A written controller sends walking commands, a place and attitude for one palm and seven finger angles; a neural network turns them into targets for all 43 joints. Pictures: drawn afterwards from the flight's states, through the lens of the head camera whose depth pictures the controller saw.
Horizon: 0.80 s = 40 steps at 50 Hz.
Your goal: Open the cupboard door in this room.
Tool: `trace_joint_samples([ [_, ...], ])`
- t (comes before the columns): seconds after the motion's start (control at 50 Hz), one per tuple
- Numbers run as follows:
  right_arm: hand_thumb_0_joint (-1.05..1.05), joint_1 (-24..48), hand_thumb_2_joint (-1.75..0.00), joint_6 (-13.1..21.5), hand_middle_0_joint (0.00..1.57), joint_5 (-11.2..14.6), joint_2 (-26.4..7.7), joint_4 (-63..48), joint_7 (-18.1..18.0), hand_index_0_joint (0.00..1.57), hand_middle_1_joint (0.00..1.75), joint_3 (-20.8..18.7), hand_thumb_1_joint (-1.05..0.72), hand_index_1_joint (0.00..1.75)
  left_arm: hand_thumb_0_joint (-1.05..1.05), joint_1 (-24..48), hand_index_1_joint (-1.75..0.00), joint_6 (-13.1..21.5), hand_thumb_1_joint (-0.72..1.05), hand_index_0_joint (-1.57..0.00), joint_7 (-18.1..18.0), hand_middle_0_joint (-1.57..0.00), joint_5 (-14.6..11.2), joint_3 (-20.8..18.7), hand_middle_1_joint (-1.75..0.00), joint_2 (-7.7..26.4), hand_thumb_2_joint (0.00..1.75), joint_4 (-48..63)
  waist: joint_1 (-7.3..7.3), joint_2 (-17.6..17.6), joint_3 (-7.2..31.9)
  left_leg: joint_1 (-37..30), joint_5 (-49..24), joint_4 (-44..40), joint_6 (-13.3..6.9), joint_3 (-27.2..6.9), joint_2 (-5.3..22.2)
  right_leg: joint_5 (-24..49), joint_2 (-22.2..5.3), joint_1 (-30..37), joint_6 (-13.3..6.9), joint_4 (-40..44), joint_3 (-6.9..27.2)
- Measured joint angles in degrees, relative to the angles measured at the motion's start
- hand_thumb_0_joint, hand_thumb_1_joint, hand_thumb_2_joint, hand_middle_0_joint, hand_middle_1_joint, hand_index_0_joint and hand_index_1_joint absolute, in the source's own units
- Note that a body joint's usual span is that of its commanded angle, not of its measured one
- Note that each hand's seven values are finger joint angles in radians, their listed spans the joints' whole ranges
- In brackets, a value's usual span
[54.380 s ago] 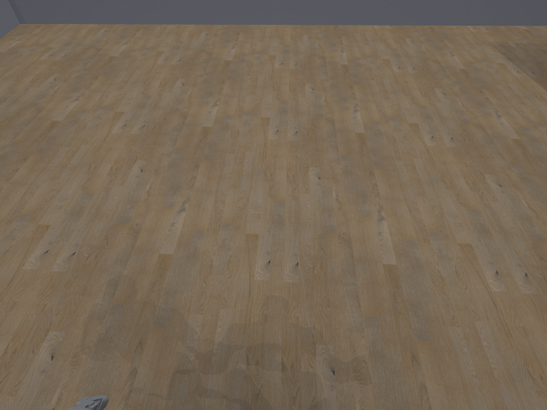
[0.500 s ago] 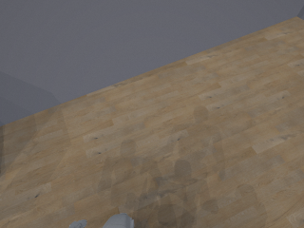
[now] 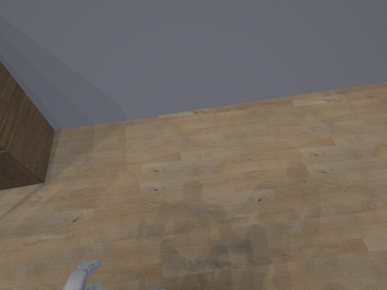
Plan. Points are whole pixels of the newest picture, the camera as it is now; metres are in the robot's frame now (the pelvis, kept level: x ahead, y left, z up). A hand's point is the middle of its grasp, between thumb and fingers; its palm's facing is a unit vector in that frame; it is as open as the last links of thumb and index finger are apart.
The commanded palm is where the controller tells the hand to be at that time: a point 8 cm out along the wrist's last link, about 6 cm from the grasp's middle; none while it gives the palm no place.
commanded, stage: turn to face it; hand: left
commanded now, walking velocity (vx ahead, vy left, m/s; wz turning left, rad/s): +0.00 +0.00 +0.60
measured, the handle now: out of the picture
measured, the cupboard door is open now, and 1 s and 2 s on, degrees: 43 43 43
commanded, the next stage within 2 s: take the last steps up to it in 1.52 s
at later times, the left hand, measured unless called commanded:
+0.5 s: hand out of the picture -0.01 +0.23 -0.17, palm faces +0.36 -0.90 -0.25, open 7.4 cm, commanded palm none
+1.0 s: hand out of the picture +0.00 +0.16 -0.15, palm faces +0.59 -0.77 -0.24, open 7.4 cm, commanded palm none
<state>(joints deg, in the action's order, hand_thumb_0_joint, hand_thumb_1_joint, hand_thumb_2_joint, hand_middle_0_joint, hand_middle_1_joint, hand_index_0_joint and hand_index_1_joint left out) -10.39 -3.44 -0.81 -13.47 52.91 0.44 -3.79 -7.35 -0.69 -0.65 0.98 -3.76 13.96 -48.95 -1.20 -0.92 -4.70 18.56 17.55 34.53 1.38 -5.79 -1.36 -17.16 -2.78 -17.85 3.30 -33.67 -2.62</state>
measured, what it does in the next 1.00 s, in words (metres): steps on the spot, turning left: left foot, then right foot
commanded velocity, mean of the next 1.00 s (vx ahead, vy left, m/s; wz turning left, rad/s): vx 0.00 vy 0.00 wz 0.59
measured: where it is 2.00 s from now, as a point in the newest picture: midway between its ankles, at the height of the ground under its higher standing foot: outside the picture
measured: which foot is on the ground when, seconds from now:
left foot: down 0.00-0.00, up 0.02-0.34, down 0.36-0.76, up 0.78-1.00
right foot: down 0.00-0.36, up 0.38-0.74, down 0.76-1.00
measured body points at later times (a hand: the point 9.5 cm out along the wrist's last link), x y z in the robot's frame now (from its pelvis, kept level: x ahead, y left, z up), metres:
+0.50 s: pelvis +0.01 +0.01 +0.00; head +0.06 +0.05 +0.45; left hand -0.02 +0.28 -0.15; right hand +0.20 -0.20 -0.12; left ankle -0.02 +0.11 -0.73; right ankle +0.01 -0.14 -0.66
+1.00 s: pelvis +0.04 -0.04 +0.01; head +0.09 -0.01 +0.46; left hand -0.03 +0.20 -0.13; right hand +0.26 -0.21 -0.14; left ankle -0.06 +0.06 -0.66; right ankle +0.09 -0.13 -0.73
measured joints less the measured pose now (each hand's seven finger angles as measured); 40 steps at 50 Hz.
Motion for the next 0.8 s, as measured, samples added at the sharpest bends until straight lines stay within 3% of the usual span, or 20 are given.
trace_joint_samples([
  [0.06,0.01,0.73,-0.9,-1.02,0.2,0.19,-1.36,0.67,0.16,0.2,0.3,-1.06,-0.91,0.3,0.0,-0.22,-0.3,0.81,0.91,-0.2,-0.56,-0.2,0.48,0.89,-0.3,-1.79,0.9,0.07,-0.39,-1.53,-1.0,5.79,10.4,17.69,0.47,0.81,-0.76,-1.49,-0.69,0.65,-3.22,-1.75,-2.58],
  [0.1,0.01,1.31,-0.9,-1.56,0.2,0.08,-1.86,1.03,0.52,0.2,0.3,-1.38,-0.91,0.3,0.0,-1.03,-0.3,0.61,0.91,-0.2,-0.81,-0.2,0.48,1.29,-0.3,-2.74,0.9,-0.1,-0.58,-1.49,-1.34,9.01,9.42,28.49,1.07,2.97,-0.26,-1.65,-1.48,2.16,-3.63,-0.45,-3.98],
  [0.14,0.01,1.75,-0.9,-1.78,0.2,0.09,-1.87,1.07,0.93,0.19,0.3,-1.41,-0.91,0.3,0.0,-1.87,-0.3,0.36,0.91,-0.2,-0.91,-0.2,0.54,1.52,-0.3,-3.36,0.9,-0.56,-0.98,-0.94,-1.36,10.46,7.23,32.82,1.76,4.74,0.82,-1.06,-2.25,3.47,-3.53,1.41,-5.47],
  [0.2,0.01,2.06,-0.9,-1.73,0.2,0.17,-1.26,0.99,1.3,0.19,0.3,-1.09,-0.91,0.3,0.0,-2.71,-0.3,0.23,0.9,-0.2,-0.87,-0.2,0.67,1.64,-0.3,-3.79,0.9,-1.26,-1.14,0.63,-1.42,9.21,6.84,28.45,2.5,6.93,2.28,-0.69,-3.64,4.93,-3.42,3.21,-7.89],
  [0.3,0.01,3.44,-0.9,-1.25,0.2,0.41,-0.33,0.94,1.45,0.19,0.3,-0.14,-0.91,0.3,0.0,-3.92,-0.3,0.67,0.9,-0.2,-0.48,-0.21,0.91,1.29,-0.3,-3.42,0.9,-1.87,0.44,2.96,-2.3,3.39,7.98,11.93,2.03,9.75,2.87,-2.49,-6.0,5.52,-2.52,1.43,-11.83],
  [0.36,0.01,4.2,-0.9,-0.25,0.2,0.29,-0.24,-0.17,1.59,0.19,0.3,0.27,-0.91,0.3,0.0,-5.5,-0.3,0.44,0.9,-0.2,-0.13,-0.21,0.53,0.61,-0.3,-2.29,0.9,-2.42,1.07,3.72,-1.99,-1.27,-0.2,0.11,0.31,10.99,2.42,-5.53,-7.64,3.92,-1.26,-4.05,-13.69],
  [0.38,0.01,4.57,-0.9,0.35,0.2,0.08,0.08,-0.55,1.51,0.19,0.3,0.2,-0.91,0.3,0.0,-5.64,-0.3,-0.06,0.9,-0.2,0.0,-0.21,0.27,0.27,-0.3,-1.53,0.9,-2.83,1.06,4.5,-1.99,-0.65,-1.1,0.71,-1.12,10.83,1.76,-8.46,-8.12,2.06,-0.36,-8.69,-12.31],
  [0.42,0.01,4.87,-0.9,1.26,0.2,-0.03,0.67,-1.21,1.09,0.19,0.3,0.48,-0.91,0.3,0.0,-5.3,-0.3,-1.74,0.9,-0.2,-0.32,-0.21,0.24,-0.25,-0.3,-0.19,0.9,-3.84,1.4,5.18,-1.99,0.28,1.06,2.75,-3.0,10.2,1.22,-14.39,-6.48,-2.55,0.55,-19.43,-7.03],
  [0.46,0.01,4.42,-0.9,1.71,0.2,-0.15,1.01,-1.72,0.3,0.19,0.3,0.69,-0.91,0.3,0.01,-4.6,-0.3,-2.66,0.91,-0.2,-0.52,-0.2,0.18,-0.7,-0.3,0.58,0.9,-4.72,1.36,4.74,-1.56,-0.03,1.5,1.74,-3.47,9.02,1.11,-14.16,-4.6,-6.35,1.12,-26.99,-3.61],
  [0.52,0.01,3.64,-0.9,1.84,0.2,-0.26,1.14,-1.57,-0.4,0.2,0.3,1.05,-0.91,0.3,0.01,-3.37,-0.3,-2.69,0.91,-0.2,-0.27,-0.2,0.16,-1.07,-0.3,1.19,0.9,-4.57,1.49,3.89,-1.26,-1.58,-0.7,-2.03,-3.05,7.41,0.8,-10.15,-3.38,-9.56,1.71,-30.22,-0.65],
  [0.62,0.01,2.02,-0.9,1.44,0.2,-0.38,1.02,-0.65,-0.3,0.2,0.3,1.2,-0.91,0.3,0.01,-1.37,-0.3,-2.15,0.91,-0.2,-0.11,-0.2,0.04,-0.97,-0.3,1.18,0.9,-2.71,1.13,2.16,-0.82,-2.95,-2.8,-5.35,-2.62,4.38,0.56,-7.9,-2.27,-9.28,1.94,-23.07,1.43],
  [0.7,0.01,0.95,-0.9,0.56,0.2,-0.51,0.73,-0.02,-0.08,0.2,0.3,0.71,-0.91,0.3,0.01,0.15,-0.3,-1.62,0.91,-0.2,-0.04,-0.2,-0.13,-0.51,-0.3,0.49,0.9,-1.3,0.21,0.65,-0.63,-2.16,-2.61,-4.33,-1.43,1.49,0.31,-6.96,-0.64,-5.2,1.45,-12.51,1.4],
  [0.74,0.01,0.42,-0.9,0.05,0.2,-0.34,0.44,0.18,-0.01,0.2,0.3,0.32,-0.91,0.3,0.0,0.31,-0.3,-0.89,0.91,-0.2,0.01,-0.2,-0.2,-0.18,-0.3,0.06,0.9,-0.5,-0.07,-0.01,-0.36,-0.96,-1.79,-2.36,-0.56,-0.03,-0.08,-3.07,0.3,-1.46,1.07,-4.59,0.69],
  [0.76,0.01,-0.05,-0.9,-0.14,0.2,-0.1,0.33,0.12,0.08,0.2,0.3,0.1,-0.91,0.3,0.0,-0.03,-0.3,-0.27,0.91,-0.2,-0.02,-0.2,-0.06,0.02,-0.3,0.04,0.9,0.07,-0.03,0.2,0.15,0.16,-0.96,-0.57,-0.11,-0.53,-0.75,-0.96,0.07,0.66,0.34,0.24,0.48],
  [0.8,0.01,0.46,-0.9,-0.65,0.2,0.12,-0.63,0.63,0.14,0.2,0.3,-0.63,-0.91,0.3,0.0,0.06,-0.3,0.59,0.91,-0.2,-0.41,-0.2,0.4,0.54,-0.3,-1.25,0.9,0.04,-0.23,-1.27,-0.68,3.83,7.44,9.53,0.28,-0.64,-1.12,-1.09,0.06,0.71,-2.1,-0.96,-1.19],
])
